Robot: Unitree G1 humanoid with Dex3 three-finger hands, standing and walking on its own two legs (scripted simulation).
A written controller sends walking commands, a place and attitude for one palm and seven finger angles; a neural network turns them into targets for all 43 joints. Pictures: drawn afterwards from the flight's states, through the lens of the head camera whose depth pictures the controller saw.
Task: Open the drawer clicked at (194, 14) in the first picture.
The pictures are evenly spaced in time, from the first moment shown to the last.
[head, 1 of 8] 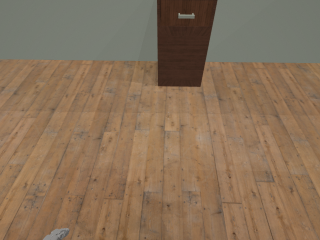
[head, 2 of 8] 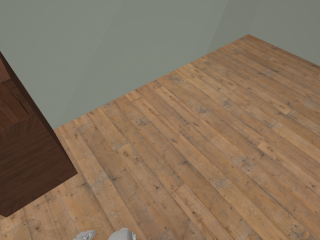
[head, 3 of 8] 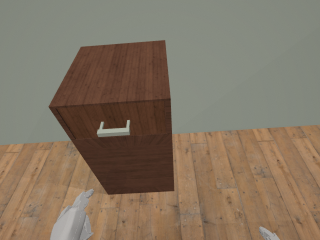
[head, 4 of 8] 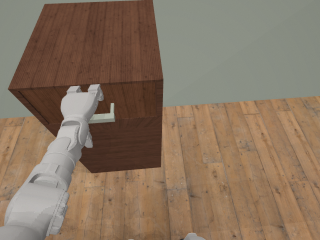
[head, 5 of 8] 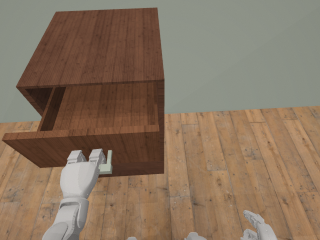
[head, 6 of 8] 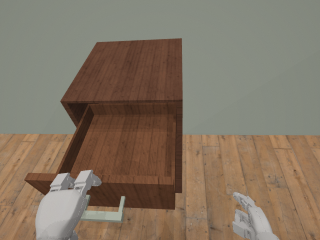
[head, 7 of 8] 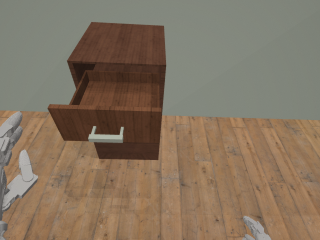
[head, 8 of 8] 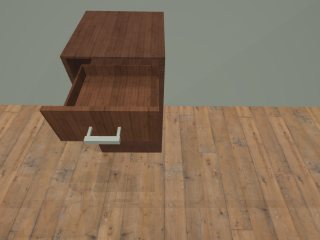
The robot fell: no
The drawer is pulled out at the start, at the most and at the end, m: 0.00 0.30 0.29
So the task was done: yes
